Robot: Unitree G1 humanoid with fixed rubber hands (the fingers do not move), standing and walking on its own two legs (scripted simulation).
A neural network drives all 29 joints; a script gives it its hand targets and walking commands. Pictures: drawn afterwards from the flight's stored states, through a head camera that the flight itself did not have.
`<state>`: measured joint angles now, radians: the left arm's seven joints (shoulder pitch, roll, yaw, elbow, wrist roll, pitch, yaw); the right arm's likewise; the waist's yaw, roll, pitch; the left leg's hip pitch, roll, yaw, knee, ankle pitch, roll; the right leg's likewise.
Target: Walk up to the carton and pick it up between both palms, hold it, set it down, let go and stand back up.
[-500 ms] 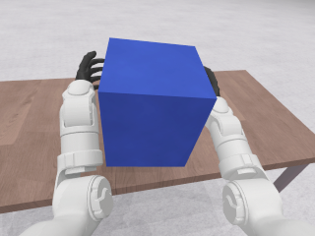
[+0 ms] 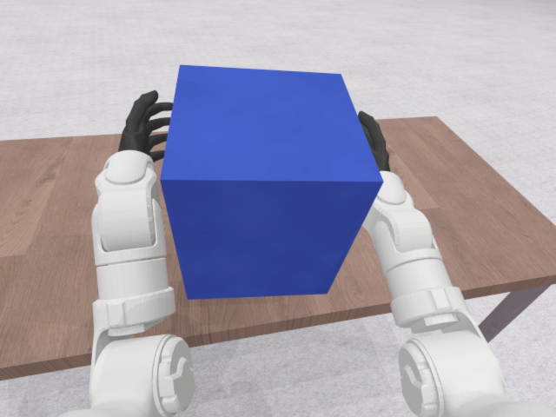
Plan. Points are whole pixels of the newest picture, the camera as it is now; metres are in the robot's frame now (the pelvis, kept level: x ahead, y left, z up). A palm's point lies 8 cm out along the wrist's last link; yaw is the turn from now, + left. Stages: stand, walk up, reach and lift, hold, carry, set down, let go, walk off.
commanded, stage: reach and lift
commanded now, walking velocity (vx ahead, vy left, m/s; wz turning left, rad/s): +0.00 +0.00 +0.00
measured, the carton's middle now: (261, 191) +0.37 +0.00 +0.17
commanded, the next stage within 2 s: hold in 0.16 s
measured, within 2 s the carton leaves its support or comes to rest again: neither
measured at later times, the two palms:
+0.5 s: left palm (140, 142) +0.38 +0.14 +0.25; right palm (375, 155) +0.38 -0.16 +0.22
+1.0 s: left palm (134, 139) +0.37 +0.15 +0.25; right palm (375, 156) +0.37 -0.16 +0.22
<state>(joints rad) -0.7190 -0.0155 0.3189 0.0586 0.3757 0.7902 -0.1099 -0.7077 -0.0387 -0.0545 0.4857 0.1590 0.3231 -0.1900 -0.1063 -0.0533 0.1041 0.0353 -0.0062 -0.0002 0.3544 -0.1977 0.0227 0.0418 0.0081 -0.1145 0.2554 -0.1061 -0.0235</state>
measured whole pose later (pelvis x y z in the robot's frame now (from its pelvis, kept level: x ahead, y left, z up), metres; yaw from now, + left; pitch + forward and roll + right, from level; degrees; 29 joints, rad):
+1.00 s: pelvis +0.00 -0.01 +0.00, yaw +0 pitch -11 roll +0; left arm -0.83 0.01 0.37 0.17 0.40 0.85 -0.14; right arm -0.80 -0.04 -0.08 0.55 0.15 0.42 -0.19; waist -0.08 -0.04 0.06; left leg 0.04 0.00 0.00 0.32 -0.17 0.01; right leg 0.02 0.02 -0.10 0.27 -0.11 -0.04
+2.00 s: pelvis +0.01 -0.01 +0.00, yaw +1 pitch -11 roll -1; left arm -0.80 0.01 0.38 0.15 0.39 0.86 -0.15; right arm -0.82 -0.05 -0.04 0.56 0.18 0.45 -0.21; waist -0.09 -0.05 0.05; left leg 0.06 0.00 -0.01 0.31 -0.18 0.01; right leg 0.06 0.02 -0.10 0.25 -0.12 -0.04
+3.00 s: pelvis +0.01 +0.00 +0.00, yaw +0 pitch -10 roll -1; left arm -0.79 -0.02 0.37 0.16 0.43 0.69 -0.16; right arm -0.75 0.02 -0.16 0.52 0.05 0.29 -0.16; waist -0.10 -0.04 0.09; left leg 0.05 -0.02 0.01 0.32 -0.18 0.03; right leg 0.04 0.00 -0.08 0.27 -0.13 -0.02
